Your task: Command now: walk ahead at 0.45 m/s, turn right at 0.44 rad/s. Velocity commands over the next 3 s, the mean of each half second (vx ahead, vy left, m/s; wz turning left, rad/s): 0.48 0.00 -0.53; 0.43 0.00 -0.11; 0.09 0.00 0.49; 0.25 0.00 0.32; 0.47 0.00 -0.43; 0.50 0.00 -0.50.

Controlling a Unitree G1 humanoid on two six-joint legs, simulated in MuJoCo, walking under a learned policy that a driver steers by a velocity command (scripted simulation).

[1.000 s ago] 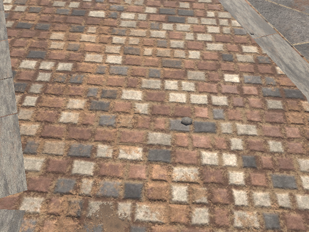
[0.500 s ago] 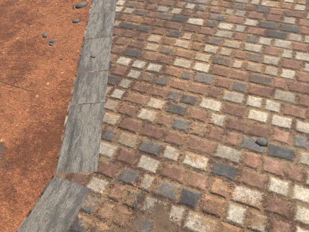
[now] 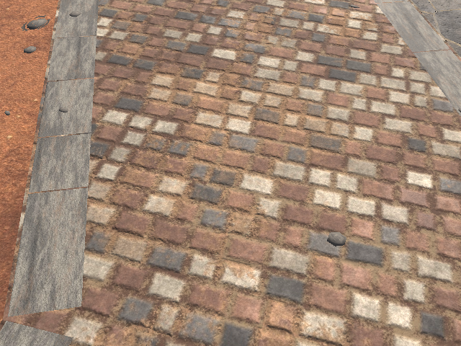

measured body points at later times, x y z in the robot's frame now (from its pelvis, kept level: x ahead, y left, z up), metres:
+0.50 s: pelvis +0.26 -0.07 +0.01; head +0.28 -0.09 +0.45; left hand +0.35 +0.20 -0.12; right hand +0.35 -0.35 -0.11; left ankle +0.44 +0.08 -0.67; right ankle +0.21 -0.10 -0.74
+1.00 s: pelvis +0.53 -0.10 +0.01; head +0.58 -0.10 +0.45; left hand +0.75 +0.09 -0.11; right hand +0.47 -0.36 -0.12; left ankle +0.56 -0.03 -0.74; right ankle +0.54 -0.25 -0.67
